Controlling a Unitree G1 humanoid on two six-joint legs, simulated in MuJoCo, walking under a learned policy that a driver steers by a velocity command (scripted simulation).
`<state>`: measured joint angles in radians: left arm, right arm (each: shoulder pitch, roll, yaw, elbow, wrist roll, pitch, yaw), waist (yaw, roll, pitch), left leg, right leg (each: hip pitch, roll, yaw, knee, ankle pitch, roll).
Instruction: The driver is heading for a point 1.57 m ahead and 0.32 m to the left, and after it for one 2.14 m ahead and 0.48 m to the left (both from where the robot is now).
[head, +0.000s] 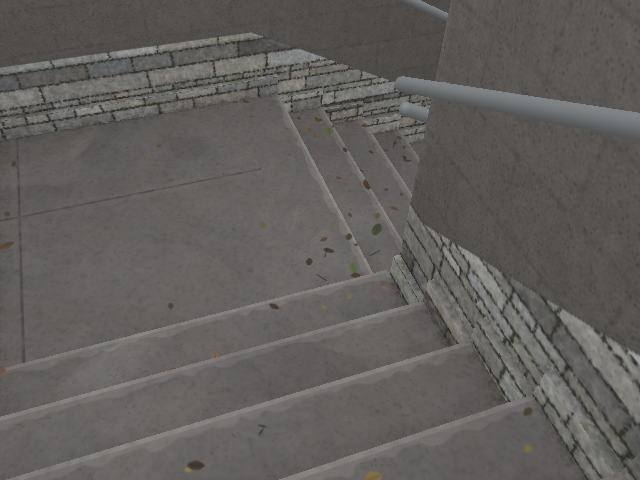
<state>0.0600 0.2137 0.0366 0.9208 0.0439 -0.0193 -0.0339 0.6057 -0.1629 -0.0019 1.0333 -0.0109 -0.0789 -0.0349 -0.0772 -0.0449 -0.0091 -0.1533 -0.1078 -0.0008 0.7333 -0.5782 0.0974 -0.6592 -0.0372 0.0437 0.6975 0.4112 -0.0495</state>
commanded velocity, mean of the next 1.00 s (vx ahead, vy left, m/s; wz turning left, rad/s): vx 0.50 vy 0.00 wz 0.32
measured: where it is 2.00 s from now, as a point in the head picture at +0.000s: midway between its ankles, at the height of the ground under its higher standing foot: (250, 397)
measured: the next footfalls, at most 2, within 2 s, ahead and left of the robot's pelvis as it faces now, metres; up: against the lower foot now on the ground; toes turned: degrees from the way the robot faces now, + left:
right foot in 0.18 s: +0.26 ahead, -0.10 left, -0.15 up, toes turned -3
left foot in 0.72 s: +0.51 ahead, +0.09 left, -0.30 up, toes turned +15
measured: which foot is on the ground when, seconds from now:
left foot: down 0.00-0.18, up 0.20-0.70, down 0.72-1.00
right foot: up 0.00-0.16, down 0.18-0.74, up 0.76-1.00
